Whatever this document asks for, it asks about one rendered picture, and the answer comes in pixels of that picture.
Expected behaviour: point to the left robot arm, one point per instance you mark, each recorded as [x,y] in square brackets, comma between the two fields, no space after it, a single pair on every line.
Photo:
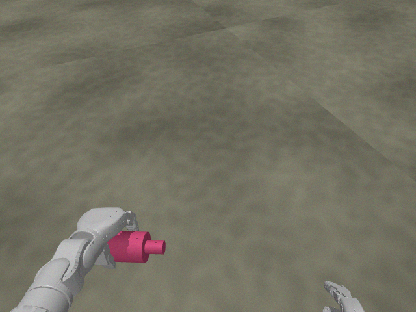
[61,279]

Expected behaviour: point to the bottle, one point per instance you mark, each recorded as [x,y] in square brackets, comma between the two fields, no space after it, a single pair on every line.
[135,246]

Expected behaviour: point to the left robot hand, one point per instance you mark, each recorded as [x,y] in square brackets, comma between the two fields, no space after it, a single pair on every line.
[108,222]

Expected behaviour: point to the right robot hand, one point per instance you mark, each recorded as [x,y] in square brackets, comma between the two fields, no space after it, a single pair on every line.
[343,297]

